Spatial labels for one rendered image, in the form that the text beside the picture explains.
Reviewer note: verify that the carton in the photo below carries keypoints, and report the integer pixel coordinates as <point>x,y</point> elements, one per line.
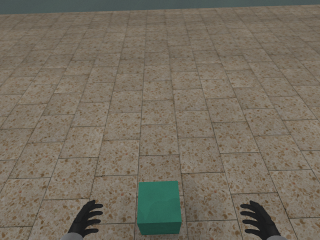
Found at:
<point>159,210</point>

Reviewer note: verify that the robot right hand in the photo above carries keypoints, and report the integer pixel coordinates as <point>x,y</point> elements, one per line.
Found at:
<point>264,223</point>

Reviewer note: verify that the robot left hand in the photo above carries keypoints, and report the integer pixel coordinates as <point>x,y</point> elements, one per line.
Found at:
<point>81,221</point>

